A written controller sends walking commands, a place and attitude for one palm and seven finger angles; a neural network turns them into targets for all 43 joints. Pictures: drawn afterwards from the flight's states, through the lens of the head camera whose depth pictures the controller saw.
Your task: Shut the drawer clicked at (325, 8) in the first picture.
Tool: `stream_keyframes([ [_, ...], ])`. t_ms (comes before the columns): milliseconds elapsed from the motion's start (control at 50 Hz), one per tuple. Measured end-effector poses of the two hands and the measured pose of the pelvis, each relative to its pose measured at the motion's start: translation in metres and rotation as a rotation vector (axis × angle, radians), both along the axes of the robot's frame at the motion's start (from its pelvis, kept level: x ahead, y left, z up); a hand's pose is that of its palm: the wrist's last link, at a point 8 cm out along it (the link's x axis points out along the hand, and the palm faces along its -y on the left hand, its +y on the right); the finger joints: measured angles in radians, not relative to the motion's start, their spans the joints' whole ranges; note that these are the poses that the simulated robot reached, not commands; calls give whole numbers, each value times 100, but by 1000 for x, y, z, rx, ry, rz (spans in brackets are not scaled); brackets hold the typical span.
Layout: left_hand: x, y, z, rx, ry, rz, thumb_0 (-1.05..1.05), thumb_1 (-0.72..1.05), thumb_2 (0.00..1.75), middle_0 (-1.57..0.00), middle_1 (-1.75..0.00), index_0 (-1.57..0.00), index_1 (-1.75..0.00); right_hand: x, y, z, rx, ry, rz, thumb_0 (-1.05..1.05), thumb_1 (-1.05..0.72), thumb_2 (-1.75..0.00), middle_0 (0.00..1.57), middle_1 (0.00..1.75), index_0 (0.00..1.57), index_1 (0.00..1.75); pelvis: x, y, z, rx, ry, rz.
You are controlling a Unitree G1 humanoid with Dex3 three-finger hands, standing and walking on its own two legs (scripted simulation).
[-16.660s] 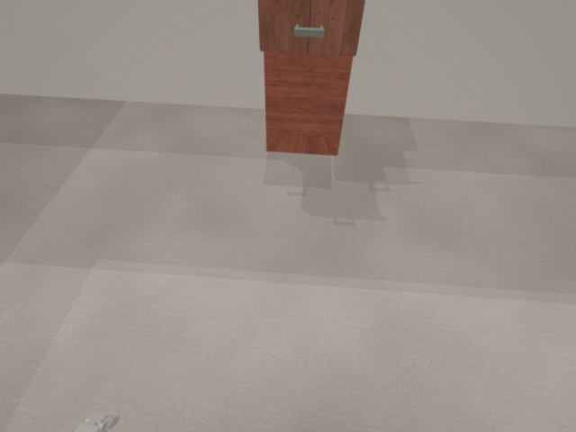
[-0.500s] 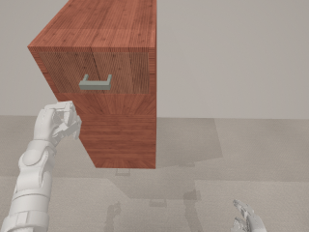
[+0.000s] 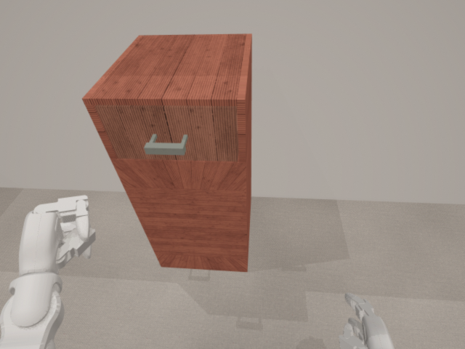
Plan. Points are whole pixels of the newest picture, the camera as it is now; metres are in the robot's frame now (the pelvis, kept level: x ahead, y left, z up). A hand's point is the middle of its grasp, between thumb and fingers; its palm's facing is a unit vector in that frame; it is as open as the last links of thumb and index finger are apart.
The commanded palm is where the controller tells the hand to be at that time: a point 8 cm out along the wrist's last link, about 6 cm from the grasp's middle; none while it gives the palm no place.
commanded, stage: draw the hand back to the body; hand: left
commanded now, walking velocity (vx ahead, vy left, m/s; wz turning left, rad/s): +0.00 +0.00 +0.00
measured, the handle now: (167, 143) +0.59 +0.24 +0.01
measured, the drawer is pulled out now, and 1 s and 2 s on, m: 0.00 0.00 0.00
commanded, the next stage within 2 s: step back with the hand held close in 0.38 s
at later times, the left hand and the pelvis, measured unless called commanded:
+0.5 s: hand (68, 255) +0.19 +0.24 +0.15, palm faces +0.41 -0.83 -0.39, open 3.3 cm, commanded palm +0.14 +0.28 +0.17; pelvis +0.01 +0.00 +0.00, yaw +0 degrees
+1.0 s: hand (28, 284) +0.15 +0.27 +0.15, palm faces +0.30 -0.80 -0.51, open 3.2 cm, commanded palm +0.09 +0.31 +0.17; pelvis -0.04 +0.03 +0.00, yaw +0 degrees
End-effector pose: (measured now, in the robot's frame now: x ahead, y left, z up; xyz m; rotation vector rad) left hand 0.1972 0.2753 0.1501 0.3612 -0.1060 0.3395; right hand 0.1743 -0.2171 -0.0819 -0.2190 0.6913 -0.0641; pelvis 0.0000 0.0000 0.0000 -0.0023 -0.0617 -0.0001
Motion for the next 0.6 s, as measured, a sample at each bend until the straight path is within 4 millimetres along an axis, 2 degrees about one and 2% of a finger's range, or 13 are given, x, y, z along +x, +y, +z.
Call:
stream_keyframes([
  [220, -49, -3, 30, 116, -31, 26, 2, 89, 90, -140, -160, -140, -160, 13, -2, 6, 2, -45, 14, 1, -91, -90, 20, 30, 20, 30, 8, -2, 2, -2, -17, -1],
  [300, -59, -1, 34, 135, -36, 50, 2, 89, 90, -140, -160, -140, -160, 20, 1, 7, 3, -59, 25, 1, -91, -90, 20, 30, 20, 30, 9, -3, 2, -3, -22, 5],
  [480, -48, 2, 17, 72, -5, 77, 2, 89, 90, -140, -160, -140, -160, 22, 4, 7, -8, -49, 39, 1, -91, -90, 20, 30, 20, 30, 9, -4, 2, -1, -22, 8],
  [540, -44, -1, 20, 80, -18, 55, 2, 89, 90, -140, -160, -140, -160, 21, 3, 8, -10, -48, 33, 1, -91, -90, 20, 30, 20, 30, 12, -4, 2, -4, -16, 7],
  [600, -39, 3, 32, 142, -50, 28, 2, 88, 90, -140, -160, -140, -160, 19, 0, 9, -17, -25, 15, 1, -91, -90, 20, 30, 20, 30, 11, -2, 2, -12, 10, 12],
])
